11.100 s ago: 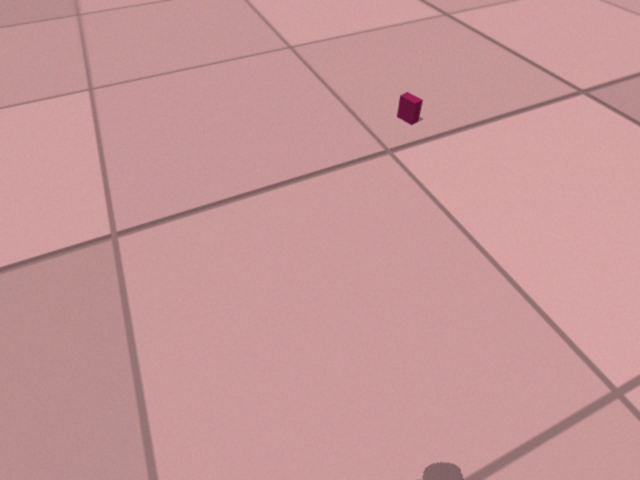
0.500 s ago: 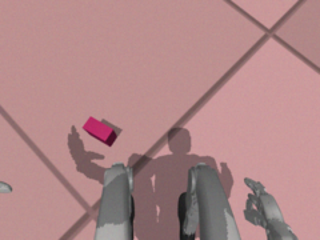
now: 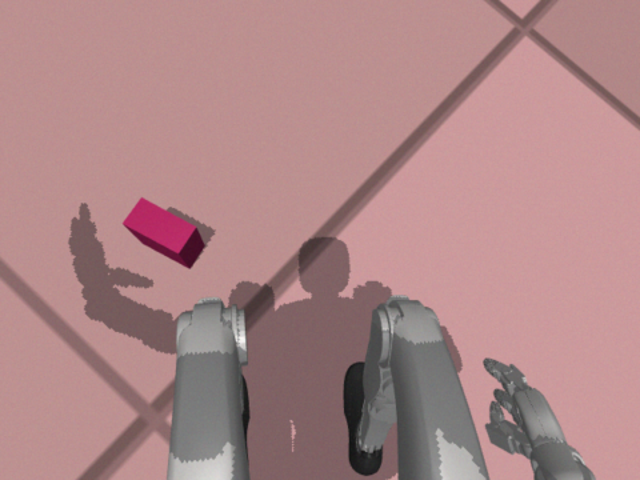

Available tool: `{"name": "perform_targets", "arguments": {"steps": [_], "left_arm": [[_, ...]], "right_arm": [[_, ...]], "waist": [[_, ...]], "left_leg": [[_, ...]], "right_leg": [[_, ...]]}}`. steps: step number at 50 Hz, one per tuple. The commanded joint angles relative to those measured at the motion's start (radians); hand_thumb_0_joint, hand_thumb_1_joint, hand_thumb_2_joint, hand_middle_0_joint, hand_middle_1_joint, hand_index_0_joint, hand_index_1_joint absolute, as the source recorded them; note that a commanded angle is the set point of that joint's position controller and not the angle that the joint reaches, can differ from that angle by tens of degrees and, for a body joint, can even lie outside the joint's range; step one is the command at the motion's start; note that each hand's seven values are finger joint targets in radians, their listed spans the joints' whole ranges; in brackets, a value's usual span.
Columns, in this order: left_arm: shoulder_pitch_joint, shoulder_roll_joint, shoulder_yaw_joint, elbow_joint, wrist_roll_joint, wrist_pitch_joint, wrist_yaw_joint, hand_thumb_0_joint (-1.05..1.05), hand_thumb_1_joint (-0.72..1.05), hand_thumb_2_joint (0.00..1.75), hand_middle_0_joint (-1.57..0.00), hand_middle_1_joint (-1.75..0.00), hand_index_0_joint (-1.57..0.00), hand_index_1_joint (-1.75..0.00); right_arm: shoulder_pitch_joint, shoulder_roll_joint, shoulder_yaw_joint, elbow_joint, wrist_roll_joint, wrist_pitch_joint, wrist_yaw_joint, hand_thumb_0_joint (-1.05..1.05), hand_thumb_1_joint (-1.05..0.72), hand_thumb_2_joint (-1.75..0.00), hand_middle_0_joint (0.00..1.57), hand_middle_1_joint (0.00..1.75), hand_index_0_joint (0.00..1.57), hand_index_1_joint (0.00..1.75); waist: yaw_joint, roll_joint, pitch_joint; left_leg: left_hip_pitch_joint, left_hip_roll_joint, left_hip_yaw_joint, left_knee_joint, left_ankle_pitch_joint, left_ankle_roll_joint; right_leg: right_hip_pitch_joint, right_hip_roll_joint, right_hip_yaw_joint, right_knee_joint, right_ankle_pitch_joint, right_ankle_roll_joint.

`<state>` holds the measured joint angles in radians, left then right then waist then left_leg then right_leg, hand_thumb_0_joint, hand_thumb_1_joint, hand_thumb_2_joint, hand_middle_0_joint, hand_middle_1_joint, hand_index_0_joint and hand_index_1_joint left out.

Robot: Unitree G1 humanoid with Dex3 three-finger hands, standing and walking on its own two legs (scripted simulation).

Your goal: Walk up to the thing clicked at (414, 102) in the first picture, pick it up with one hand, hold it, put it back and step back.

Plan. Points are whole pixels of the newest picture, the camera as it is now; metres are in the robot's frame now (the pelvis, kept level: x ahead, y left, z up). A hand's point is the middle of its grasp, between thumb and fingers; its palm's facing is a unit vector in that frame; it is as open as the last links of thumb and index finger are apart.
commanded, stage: go down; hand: left
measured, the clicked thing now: (167, 235) +0.47 +0.27 -0.37
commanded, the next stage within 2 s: none
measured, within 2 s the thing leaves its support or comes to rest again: neither
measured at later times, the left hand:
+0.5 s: hand out of the picture +0.35 +0.45 -0.03, palm faces +0.32 -0.94 -0.08, open 17.4 cm
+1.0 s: hand out of the picture +0.35 +0.45 -0.05, palm faces +0.32 -0.95 -0.06, open 17.5 cm
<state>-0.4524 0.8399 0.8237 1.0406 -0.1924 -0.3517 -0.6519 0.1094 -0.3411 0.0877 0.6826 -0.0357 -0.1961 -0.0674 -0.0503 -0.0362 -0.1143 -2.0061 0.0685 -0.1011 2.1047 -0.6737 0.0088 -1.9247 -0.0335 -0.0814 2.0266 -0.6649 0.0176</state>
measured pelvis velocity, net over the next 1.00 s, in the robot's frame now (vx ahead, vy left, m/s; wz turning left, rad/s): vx -0.01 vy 0.00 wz -0.02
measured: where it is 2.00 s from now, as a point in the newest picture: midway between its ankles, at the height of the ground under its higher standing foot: (298, 441)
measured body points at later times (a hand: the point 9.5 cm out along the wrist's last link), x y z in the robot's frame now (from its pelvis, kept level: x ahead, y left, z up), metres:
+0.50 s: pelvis +0.00 +0.00 -0.04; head +0.21 +0.07 +0.35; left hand +0.32 +0.50 -0.03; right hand +0.16 -0.27 -0.14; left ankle +0.08 +0.12 -0.40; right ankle +0.10 -0.13 -0.40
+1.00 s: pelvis -0.01 +0.00 -0.06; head +0.21 +0.08 +0.33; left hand +0.33 +0.50 -0.04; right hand +0.16 -0.27 -0.15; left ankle +0.08 +0.12 -0.40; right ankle +0.10 -0.13 -0.40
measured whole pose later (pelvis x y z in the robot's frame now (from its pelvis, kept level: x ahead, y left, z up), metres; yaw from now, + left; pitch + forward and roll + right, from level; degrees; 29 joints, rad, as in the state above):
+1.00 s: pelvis -0.01 +0.00 -0.06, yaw -1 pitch +30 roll -8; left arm -0.56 0.95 0.91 1.12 -0.23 -0.38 -0.72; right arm 0.08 -0.37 0.14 0.67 -0.05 -0.18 -0.04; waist -0.07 -0.06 -0.06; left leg -2.16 0.06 -0.13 2.29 -0.68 0.01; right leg -2.07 -0.03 -0.09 2.20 -0.67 0.02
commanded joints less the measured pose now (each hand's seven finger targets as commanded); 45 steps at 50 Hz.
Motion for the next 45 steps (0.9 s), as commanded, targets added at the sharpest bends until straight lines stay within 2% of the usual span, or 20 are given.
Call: {"name": "perform_targets", "arguments": {"steps": [1,3,4,7,8,9,11,13,16,17,19,22,27,29,33,35,38,42,44,45], "left_arm": [[-0.153,0.413,0.086,-0.169,-0.039,-0.063,-0.009,0.0,-0.58,0.09,-0.02,-0.11,-0.04,-0.09],[-0.173,0.428,0.091,-0.169,-0.042,-0.067,-0.016,0.0,-0.57,0.09,-0.02,-0.11,-0.04,-0.08],[-0.164,0.437,0.099,-0.151,-0.041,-0.068,-0.016,0.0,-0.57,0.1,-0.01,-0.11,-0.04,-0.09],[-0.186,0.463,0.113,-0.15,-0.04,-0.071,-0.02,0.0,-0.58,0.1,-0.01,-0.11,-0.04,-0.09],[-0.223,0.487,0.113,-0.173,-0.04,-0.077,-0.022,0.0,-0.58,0.1,-0.02,-0.11,-0.04,-0.09],[-0.193,0.479,0.121,-0.143,-0.038,-0.072,-0.025,0.0,-0.57,0.09,-0.01,-0.11,-0.04,-0.09],[-0.213,0.493,0.118,-0.135,-0.034,-0.071,-0.024,0.0,-0.56,0.09,-0.01,-0.1,-0.04,-0.08],[-0.221,0.507,0.12,-0.143,-0.03,-0.073,-0.028,0.0,-0.54,0.1,-0.01,-0.1,-0.03,-0.08],[-0.234,0.521,0.125,-0.133,-0.032,-0.069,-0.032,0.0,-0.54,0.1,-0.01,-0.1,-0.03,-0.08],[-0.23,0.507,0.121,-0.134,-0.034,-0.071,-0.037,0.0,-0.52,0.1,0.0,-0.1,-0.03,-0.08],[-0.235,0.521,0.125,-0.127,-0.037,-0.071,-0.037,0.0,-0.54,0.1,-0.01,-0.1,-0.03,-0.08],[-0.234,0.506,0.127,-0.106,-0.05,-0.076,-0.049,0.0,-0.54,0.09,0.0,-0.09,-0.03,-0.07],[-0.237,0.526,0.132,-0.11,-0.048,-0.076,-0.06,0.0,-0.53,0.1,0.0,-0.09,-0.03,-0.07],[-0.251,0.553,0.142,-0.119,-0.047,-0.076,-0.059,0.0,-0.54,0.1,0.0,-0.09,-0.03,-0.07],[-0.25,0.548,0.143,-0.141,-0.051,-0.081,-0.061,0.0,-0.53,0.1,0.0,-0.09,-0.02,-0.07],[-0.23,0.546,0.149,-0.136,-0.05,-0.077,-0.06,0.0,-0.54,0.08,0.0,-0.08,-0.03,-0.06],[-0.235,0.535,0.145,-0.128,-0.057,-0.079,-0.063,0.0,-0.54,0.09,0.0,-0.09,-0.03,-0.07],[-0.241,0.546,0.153,-0.127,-0.062,-0.083,-0.063,0.0,-0.55,0.09,-0.01,-0.09,-0.03,-0.07],[-0.252,0.536,0.142,-0.124,-0.062,-0.087,-0.065,0.0,-0.54,0.09,0.0,-0.09,-0.03,-0.07],[-0.243,0.547,0.159,-0.118,-0.068,-0.089,-0.064,0.0,-0.56,0.08,-0.01,-0.09,-0.03,-0.07]], "right_arm": [[0.11,-0.236,-0.084,-0.053,0.003,-0.031,-0.014,0.0,-0.9,-0.9,0.2,0.3,0.2,0.3],[0.117,-0.238,-0.079,-0.045,-0.002,-0.03,-0.013,0.0,-0.9,-0.9,0.2,0.3,0.2,0.3],[0.112,-0.242,-0.082,-0.046,-0.001,-0.029,-0.012,0.0,-0.9,-0.9,0.2,0.3,0.2,0.3],[0.117,-0.239,-0.072,-0.042,-0.007,-0.029,-0.012,0.0,-0.91,-0.9,0.2,0.3,0.2,0.3],[0.109,-0.239,-0.072,-0.044,-0.009,-0.028,-0.01,0.0,-0.91,-0.9,0.2,0.3,0.2,0.3],[0.113,-0.241,-0.073,-0.042,-0.01,-0.028,-0.012,0.0,-0.91,-0.9,0.2,0.3,0.2,0.3],[0.113,-0.242,-0.07,-0.042,-0.01,-0.027,-0.01,0.0,-0.91,-0.9,0.2,0.3,0.2,0.3],[0.104,-0.248,-0.065,-0.039,-0.012,-0.025,-0.009,0.0,-0.9,-0.9,0.2,0.3,0.2,0.3],[0.104,-0.252,-0.067,-0.048,-0.009,-0.022,-0.007,0.0,-0.9,-0.9,0.2,0.3,0.2,0.3],[0.102,-0.253,-0.069,-0.046,-0.011,-0.022,-0.008,0.0,-0.9,-0.9,0.2,0.3,0.2,0.3],[0.104,-0.25,-0.063,-0.048,-0.009,-0.023,-0.004,0.0,-0.9,-0.9,0.2,0.3,0.2,0.3],[0.104,-0.254,-0.061,-0.047,-0.011,-0.023,-0.004,0.0,-0.91,-0.9,0.2,0.3,0.2,0.3],[0.107,-0.26,-0.054,-0.042,-0.014,-0.02,-0.001,0.0,-0.9,-0.9,0.2,0.3,0.2,0.3],[0.112,-0.261,-0.055,-0.047,-0.014,-0.016,0.002,0.0,-0.9,-0.9,0.2,0.3,0.2,0.3],[0.101,-0.268,-0.055,-0.048,-0.014,-0.014,0.005,0.0,-0.91,-0.9,0.2,0.3,0.2,0.3],[0.107,-0.268,-0.055,-0.048,-0.013,-0.012,0.005,0.0,-0.91,-0.9,0.2,0.3,0.2,0.3],[0.106,-0.275,-0.054,-0.047,-0.013,-0.01,0.006,0.0,-0.91,-0.9,0.2,0.3,0.2,0.3],[0.101,-0.269,-0.046,-0.052,-0.012,-0.007,0.01,0.0,-0.91,-0.9,0.2,0.3,0.2,0.3],[0.096,-0.269,-0.049,-0.053,-0.012,-0.007,0.011,0.0,-0.91,-0.9,0.2,0.3,0.2,0.3],[0.102,-0.27,-0.044,-0.053,-0.015,-0.007,0.013,0.0,-0.91,-0.9,0.2,0.3,0.2,0.3]], "waist": [[0.047,0.275,-0.583],[0.042,0.28,-0.586],[0.046,0.264,-0.571],[0.048,0.248,-0.595],[0.044,0.248,-0.588],[0.051,0.256,-0.601],[0.04,0.251,-0.585],[0.051,0.279,-0.57],[0.047,0.269,-0.56],[0.045,0.28,-0.565],[0.04,0.262,-0.552],[0.031,0.243,-0.562],[0.036,0.269,-0.575],[0.037,0.259,-0.576],[0.042,0.303,-0.572],[0.043,0.291,-0.591],[0.031,0.312,-0.565],[0.03,0.289,-0.555],[0.022,0.278,-0.538],[0.029,0.266,-0.558]], "left_leg": [[0.511,-0.014,-0.024,-0.305,0.138,0.0],[0.496,-0.017,-0.016,-0.284,0.16,0.0],[0.476,-0.016,-0.019,-0.286,0.116,0.002],[0.449,-0.021,0.004,-0.251,0.139,0.006],[0.417,-0.021,0.009,-0.245,0.103,0.009],[0.441,-0.022,0.009,-0.242,0.123,0.008],[0.401,-0.024,0.017,-0.232,0.11,0.009],[0.414,-0.019,0.005,-0.239,0.105,0.005],[0.397,-0.018,0.002,-0.233,0.055,0.007],[0.4,-0.019,0.002,-0.23,0.057,0.007],[0.368,-0.02,0.004,-0.221,0.043,0.01],[0.358,-0.026,0.02,-0.184,0.09,0.013],[0.39,-0.022,0.011,-0.17,0.145,0.006],[0.363,-0.023,0.013,-0.166,0.124,0.009],[0.381,-0.019,0.006,-0.172,0.108,0.005],[0.396,-0.022,0.005,-0.164,0.135,0.003],[0.402,-0.018,-0.01,-0.167,0.134,0.0],[0.365,-0.021,-0.005,-0.149,0.12,0.004],[0.343,-0.022,0.0,-0.147,0.096,0.008],[0.346,-0.024,0.006,-0.131,0.124,0.008]], "right_leg": [[0.161,0.039,-0.022,-0.144,0.12,-0.058],[0.169,0.036,-0.02,-0.132,0.132,-0.057],[0.155,0.039,-0.024,-0.131,0.102,-0.056],[0.19,0.041,-0.017,-0.129,0.116,-0.055],[0.19,0.042,-0.015,-0.128,0.088,-0.054],[0.186,0.041,-0.017,-0.124,0.107,-0.054],[0.193,0.041,-0.017,-0.119,0.094,-0.054],[0.158,0.042,-0.023,-0.093,0.092,-0.056],[0.131,0.044,-0.026,-0.093,0.057,-0.055],[0.127,0.044,-0.026,-0.088,0.063,-0.055],[0.127,0.045,-0.03,-0.088,0.046,-0.054],[0.139,0.045,-0.024,-0.087,0.077,-0.053],[0.127,0.044,-0.032,-0.057,0.117,-0.055],[0.14,0.044,-0.031,-0.058,0.098,-0.054],[0.103,0.045,-0.036,-0.038,0.091,-0.056],[0.106,0.045,-0.037,-0.038,0.108,-0.055],[0.073,0.043,-0.044,-0.018,0.111,-0.057],[0.085,0.044,-0.043,-0.019,0.099,-0.055],[0.076,0.045,-0.041,-0.026,0.08,-0.055],[0.103,0.046,-0.039,-0.027,0.1,-0.053]]}}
